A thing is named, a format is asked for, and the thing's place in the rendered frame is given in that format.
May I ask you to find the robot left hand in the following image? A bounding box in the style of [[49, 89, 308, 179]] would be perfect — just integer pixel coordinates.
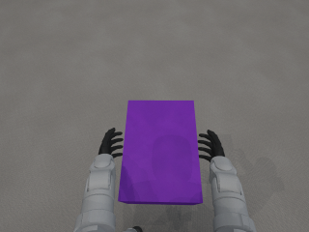
[[98, 128, 124, 158]]

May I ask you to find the left robot forearm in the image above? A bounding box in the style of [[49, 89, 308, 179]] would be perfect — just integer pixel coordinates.
[[73, 154, 116, 232]]

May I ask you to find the robot right hand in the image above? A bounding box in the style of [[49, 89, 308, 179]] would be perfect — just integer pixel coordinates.
[[197, 130, 225, 162]]

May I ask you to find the carton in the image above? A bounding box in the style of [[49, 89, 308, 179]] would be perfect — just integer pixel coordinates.
[[118, 100, 203, 206]]

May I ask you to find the right robot forearm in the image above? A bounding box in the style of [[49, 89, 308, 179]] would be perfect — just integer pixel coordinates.
[[209, 156, 257, 232]]

